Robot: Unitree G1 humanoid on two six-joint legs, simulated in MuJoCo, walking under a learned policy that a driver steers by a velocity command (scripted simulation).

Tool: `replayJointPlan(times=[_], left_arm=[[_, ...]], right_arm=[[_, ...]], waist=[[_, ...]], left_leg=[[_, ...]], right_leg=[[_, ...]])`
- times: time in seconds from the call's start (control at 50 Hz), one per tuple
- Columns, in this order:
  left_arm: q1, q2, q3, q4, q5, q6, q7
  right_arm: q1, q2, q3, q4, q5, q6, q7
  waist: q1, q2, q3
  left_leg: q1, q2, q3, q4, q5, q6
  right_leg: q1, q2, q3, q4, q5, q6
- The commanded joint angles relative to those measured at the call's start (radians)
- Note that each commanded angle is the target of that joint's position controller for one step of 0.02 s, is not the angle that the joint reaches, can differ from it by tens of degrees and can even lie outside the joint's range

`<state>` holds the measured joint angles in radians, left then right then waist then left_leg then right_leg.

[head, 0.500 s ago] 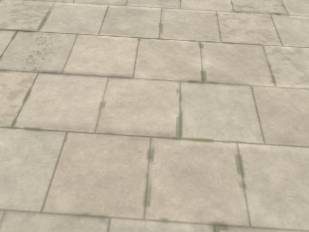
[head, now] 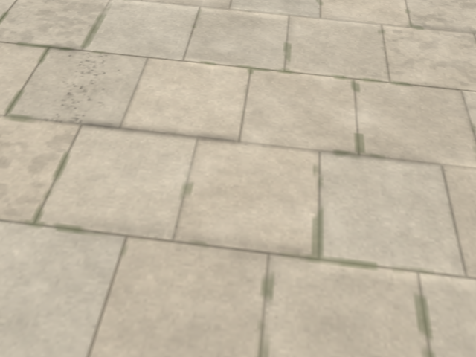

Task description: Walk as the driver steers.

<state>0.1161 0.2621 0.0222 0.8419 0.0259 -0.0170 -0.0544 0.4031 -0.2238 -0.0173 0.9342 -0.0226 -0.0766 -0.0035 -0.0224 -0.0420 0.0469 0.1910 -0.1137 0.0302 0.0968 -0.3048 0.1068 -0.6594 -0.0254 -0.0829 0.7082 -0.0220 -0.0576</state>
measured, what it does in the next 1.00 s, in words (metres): walks ahead, turning right: right foot, then left foot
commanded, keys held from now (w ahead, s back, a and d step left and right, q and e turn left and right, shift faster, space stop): w+e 0.60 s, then w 0.18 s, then w+q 0.22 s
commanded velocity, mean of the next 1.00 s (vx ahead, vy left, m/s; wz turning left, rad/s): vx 0.50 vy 0.00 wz -0.35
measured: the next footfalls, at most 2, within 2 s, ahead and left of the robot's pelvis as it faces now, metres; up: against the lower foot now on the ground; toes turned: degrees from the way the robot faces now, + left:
right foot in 0.10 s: +0.23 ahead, -0.06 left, +0.00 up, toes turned -6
left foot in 0.62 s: +0.58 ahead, +0.04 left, +0.00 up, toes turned -23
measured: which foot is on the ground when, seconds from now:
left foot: down 0.00-0.12, up 0.14-0.60, down 0.62-1.00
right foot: up 0.00-0.08, down 0.10-0.62, up 0.64-1.00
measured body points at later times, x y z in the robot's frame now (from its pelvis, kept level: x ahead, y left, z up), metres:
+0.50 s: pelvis +0.30 -0.02 +0.01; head +0.34 -0.04 +0.46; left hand +0.35 +0.26 -0.11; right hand +0.44 -0.29 -0.09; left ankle +0.51 +0.11 -0.68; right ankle +0.20 -0.05 -0.73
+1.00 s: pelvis +0.56 -0.07 +0.01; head +0.59 -0.07 +0.46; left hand +0.84 +0.06 -0.09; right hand +0.42 -0.29 -0.12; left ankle +0.55 +0.05 -0.73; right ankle +0.62 -0.23 -0.70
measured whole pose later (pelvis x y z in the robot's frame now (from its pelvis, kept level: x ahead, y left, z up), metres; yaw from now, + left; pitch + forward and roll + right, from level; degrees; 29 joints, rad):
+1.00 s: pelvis +0.56 -0.07 +0.01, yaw -22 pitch +2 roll +1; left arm 0.06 0.25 0.00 0.75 0.04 -0.04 -0.04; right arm 0.47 -0.24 -0.03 0.92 -0.01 -0.07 0.02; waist -0.08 -0.04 0.02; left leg -0.07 -0.05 0.00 0.28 -0.24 0.04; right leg -0.55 -0.05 0.01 0.67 -0.15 0.01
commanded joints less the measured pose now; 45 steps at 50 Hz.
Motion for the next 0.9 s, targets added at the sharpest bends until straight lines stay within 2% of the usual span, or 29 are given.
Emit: replayJointPlan(times=[0.02,0.06,0.08,0.1,0.12,0.14,0.16,0.18,0.2,0.22,0.26,0.3,0.36,0.4,0.5,0.52,0.56,0.58,0.6,0.62,0.64,0.66,0.68,0.7,0.72,0.76,0.8,0.86,0.9], left_arm=[[-0.102,0.061,0.004,-0.090,-0.002,-0.021,0.007],[0.066,0.097,0.019,-0.040,-0.002,-0.025,0.017],[0.215,0.123,0.032,0.007,-0.004,-0.029,0.023],[0.358,0.150,0.048,0.046,0.007,-0.034,0.031],[0.426,0.233,0.073,0.052,0.010,-0.028,0.046],[0.348,0.274,0.087,0.036,-0.002,-0.017,0.043],[0.261,0.234,0.088,0.026,-0.029,-0.017,0.038],[0.209,0.179,0.076,0.009,-0.025,-0.015,0.038],[0.182,0.129,0.064,0.013,-0.017,-0.017,0.038],[0.175,0.113,0.057,0.016,-0.018,-0.024,0.043],[0.185,0.123,0.056,0.023,-0.024,-0.043,0.047],[0.214,0.158,0.066,0.029,-0.027,-0.053,0.047],[0.274,0.161,0.069,0.034,-0.031,-0.048,0.050],[0.319,0.161,0.072,0.038,-0.032,-0.042,0.052],[0.382,0.171,0.077,0.034,-0.014,-0.030,0.064],[0.376,0.177,0.079,0.028,-0.010,-0.029,0.067],[0.311,0.197,0.085,0.003,-0.007,-0.032,0.074],[0.276,0.209,0.088,-0.010,-0.006,-0.037,0.071],[0.253,0.212,0.087,-0.014,-0.014,-0.045,0.060],[0.262,0.153,0.069,-0.035,-0.025,-0.058,0.050],[0.375,0.050,0.048,-0.062,-0.051,-0.058,0.050],[0.398,0.129,0.052,-0.039,-0.015,-0.047,0.057],[0.343,0.141,0.056,-0.024,-0.002,-0.040,0.054],[0.283,0.125,0.051,-0.031,0.002,-0.039,0.047],[0.256,0.112,0.050,-0.038,0.005,-0.035,0.039],[0.252,0.096,0.044,-0.042,0.016,-0.018,0.025],[0.229,0.086,0.040,-0.053,0.019,-0.012,0.020],[0.107,0.073,0.025,-0.098,0.029,-0.013,0.011],[0.004,0.043,0.005,-0.131,0.023,-0.020,0.007]], right_arm=[[0.032,-0.145,-0.023,-0.005,-0.004,-0.015,-0.022],[0.008,-0.182,-0.031,-0.003,-0.016,-0.007,-0.037],[-0.013,-0.205,-0.039,-0.008,-0.021,0.003,-0.041],[-0.053,-0.221,-0.042,-0.024,-0.013,0.006,-0.038],[-0.045,-0.153,-0.026,-0.060,-0.016,-0.005,-0.027],[0.009,-0.109,-0.023,-0.099,0.006,-0.012,-0.003],[-0.066,-0.151,-0.019,-0.106,-0.013,-0.023,0.001],[-0.123,-0.167,-0.021,-0.126,-0.004,-0.037,0.009],[-0.136,-0.161,-0.021,-0.128,-0.004,-0.039,0.008],[-0.142,-0.151,-0.019,-0.134,-0.017,-0.023,0.007],[-0.120,-0.121,-0.010,-0.143,-0.032,0.015,0.012],[-0.161,-0.108,-0.004,-0.169,-0.032,0.033,0.015],[-0.305,-0.110,-0.001,-0.226,-0.028,0.038,0.019],[-0.371,-0.108,0.002,-0.250,-0.023,0.037,0.022],[-0.502,-0.115,0.012,-0.307,-0.011,0.024,0.027],[-0.507,-0.122,0.012,-0.315,-0.010,0.019,0.027],[-0.422,-0.154,0.003,-0.299,-0.006,0.010,0.021],[-0.323,-0.183,-0.010,-0.268,-0.004,0.004,0.013],[-0.185,-0.213,-0.023,-0.232,-0.006,-0.008,0.001],[-0.029,-0.272,-0.041,-0.216,-0.026,-0.017,-0.017],[-0.005,-0.355,-0.063,-0.219,-0.046,-0.006,-0.024],[-0.047,-0.303,-0.064,-0.215,-0.025,0.008,-0.014],[-0.113,-0.206,-0.045,-0.225,-0.016,0.010,-0.007],[-0.151,-0.149,-0.032,-0.220,-0.014,0.006,0.001],[-0.156,-0.134,-0.027,-0.208,-0.017,0.001,0.002],[-0.124,-0.137,-0.027,-0.172,-0.009,-0.014,0.006],[-0.080,-0.142,-0.030,-0.143,0.004,-0.033,0.015],[-0.056,-0.149,-0.034,-0.115,0.016,-0.030,0.019],[-0.029,-0.147,-0.035,-0.098,0.017,-0.021,0.018]], waist=[[0.003,0.111,0.047],[0.080,0.145,-0.050],[0.138,0.156,-0.122],[0.216,0.125,-0.177],[0.199,-0.043,-0.246],[0.098,-0.215,-0.302],[0.095,-0.019,-0.192],[0.080,0.041,-0.091],[0.037,0.118,-0.017],[0.012,0.130,0.006],[-0.015,0.087,-0.005],[-0.010,0.061,-0.005],[0.041,0.023,0.016],[0.078,0.002,-0.001],[0.132,-0.027,-0.013],[0.127,-0.032,-0.013],[0.068,-0.044,-0.030],[0.024,-0.045,-0.072],[-0.050,-0.002,-0.143],[-0.104,0.080,-0.277],[-0.043,0.312,-0.377],[-0.012,0.251,-0.339],[-0.001,0.125,-0.192],[0.001,0.065,-0.109],[0.012,0.095,-0.072],[0.030,0.151,-0.055],[0.035,0.148,-0.062],[0.034,0.146,-0.030],[0.011,0.142,-0.007]], left_leg=[[-0.058,0.297,0.044,0.094,1.083,-0.014],[-0.011,0.307,0.066,0.335,1.333,-0.036],[-0.032,0.312,0.068,0.530,1.318,-0.041],[-0.174,0.289,0.094,0.790,1.113,-0.044],[-0.402,0.168,0.115,1.142,0.407,-0.042],[-0.812,-0.017,-0.037,1.436,-0.229,-0.080],[-0.901,0.083,-0.146,1.405,-0.113,-0.046],[-0.888,0.122,-0.128,1.337,-0.028,-0.046],[-0.844,0.158,-0.113,1.252,0.004,-0.054],[-0.792,0.179,-0.111,1.196,0.003,-0.073],[-0.730,0.198,-0.087,1.104,0.001,-0.111],[-0.744,0.207,-0.055,1.002,0.043,-0.140],[-0.812,0.207,-0.026,0.821,0.184,-0.168],[-0.831,0.191,-0.023,0.723,0.262,-0.171],[-0.848,0.139,-0.027,0.559,0.275,-0.152],[-0.823,0.131,-0.036,0.523,0.260,-0.142],[-0.660,0.109,-0.056,0.432,0.206,-0.114],[-0.518,0.083,-0.051,0.410,0.165,-0.095],[-0.330,0.098,-0.059,0.343,0.193,-0.068],[-0.105,0.279,-0.223,0.322,0.029,-0.022],[0.123,0.547,-0.671,0.250,-0.034,0.093],[0.048,0.548,-0.826,0.206,-0.132,0.132],[-0.092,0.499,-0.671,0.187,-0.149,0.117],[-0.201,0.440,-0.526,0.165,-0.053,0.096],[-0.259,0.392,-0.426,0.145,0.043,0.071],[-0.317,0.343,-0.310,0.126,0.223,0.062],[-0.313,0.337,-0.268,0.116,0.337,0.082],[-0.318,0.318,-0.233,0.069,0.341,0.109],[-0.356,0.281,-0.199,0.058,0.331,0.102]], right_leg=[[0.115,0.076,-0.064,-0.100,-0.013,-0.056],[0.264,0.135,-0.078,-0.112,-0.102,-0.090],[0.395,0.149,-0.055,-0.143,-0.127,-0.113],[0.594,0.104,0.022,-0.223,-0.122,-0.152],[0.776,-0.138,0.348,-0.209,-0.125,-0.227],[0.981,-0.307,0.901,-0.357,-0.141,-0.415],[0.885,-0.277,0.793,-0.421,-0.256,-0.376],[0.734,-0.255,0.677,-0.459,-0.241,-0.345],[0.604,-0.216,0.589,-0.487,-0.140,-0.304],[0.516,-0.172,0.520,-0.493,-0.041,-0.281],[0.439,-0.116,0.425,-0.506,0.090,-0.261],[0.412,-0.080,0.373,-0.516,0.146,-0.250],[0.447,-0.042,0.358,-0.517,0.175,-0.199],[0.513,-0.029,0.359,-0.486,0.219,-0.161],[0.662,-0.053,0.420,-0.405,0.320,-0.154],[0.675,-0.065,0.438,-0.386,0.332,-0.151],[0.642,-0.075,0.460,-0.331,0.377,-0.116],[0.612,-0.061,0.461,-0.249,0.461,-0.095],[0.567,-0.011,0.423,-0.080,0.464,-0.072],[0.461,0.040,0.360,0.160,0.242,-0.054],[0.156,0.196,0.231,0.435,-0.460,-0.018],[0.056,0.130,0.223,0.544,-0.498,-0.027],[0.047,0.083,0.221,0.558,-0.397,-0.023],[0.063,0.057,0.209,0.513,-0.335,-0.016],[0.079,0.036,0.202,0.471,-0.316,-0.011],[0.119,0.029,0.193,0.428,-0.307,0.001],[0.106,0.034,0.188,0.390,-0.297,0.008],[0.041,-0.020,0.112,0.256,-0.217,0.037],[0.075,-0.028,0.076,0.110,-0.151,0.060]])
